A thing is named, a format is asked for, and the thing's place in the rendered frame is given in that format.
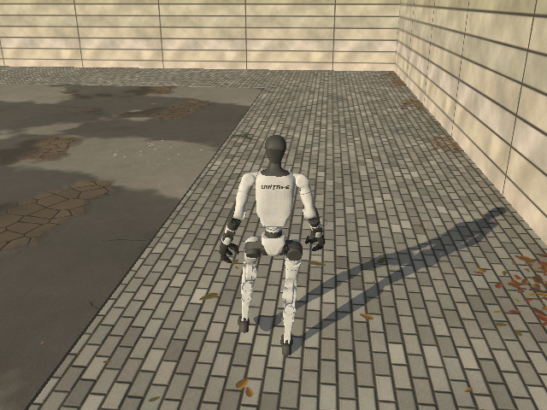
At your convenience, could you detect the robot left hand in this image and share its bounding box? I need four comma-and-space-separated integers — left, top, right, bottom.
219, 241, 239, 263

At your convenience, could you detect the left robot upper arm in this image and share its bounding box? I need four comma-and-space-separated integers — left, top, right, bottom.
233, 172, 257, 220

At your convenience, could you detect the left robot forearm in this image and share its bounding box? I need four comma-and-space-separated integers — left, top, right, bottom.
221, 206, 241, 245

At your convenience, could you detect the right robot upper arm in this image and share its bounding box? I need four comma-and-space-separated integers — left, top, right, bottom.
293, 173, 317, 220

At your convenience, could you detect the robot left foot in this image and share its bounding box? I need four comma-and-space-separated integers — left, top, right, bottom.
238, 316, 250, 333

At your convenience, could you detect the robot right hand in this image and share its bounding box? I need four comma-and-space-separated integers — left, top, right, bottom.
305, 234, 325, 251

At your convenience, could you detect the right robot forearm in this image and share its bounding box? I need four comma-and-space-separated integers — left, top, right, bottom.
308, 206, 323, 237

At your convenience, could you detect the robot left shin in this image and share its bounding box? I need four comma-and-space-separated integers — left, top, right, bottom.
241, 266, 254, 321

